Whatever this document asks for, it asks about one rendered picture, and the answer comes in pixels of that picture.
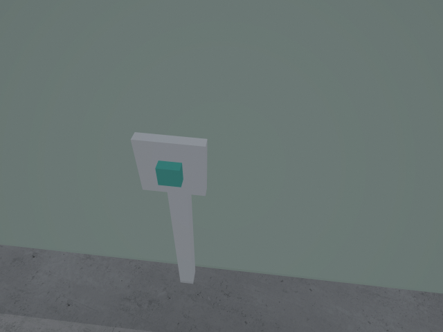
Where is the button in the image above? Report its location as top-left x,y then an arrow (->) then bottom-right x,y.
155,160 -> 183,187

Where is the panel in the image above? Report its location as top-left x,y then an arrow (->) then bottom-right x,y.
131,132 -> 208,284

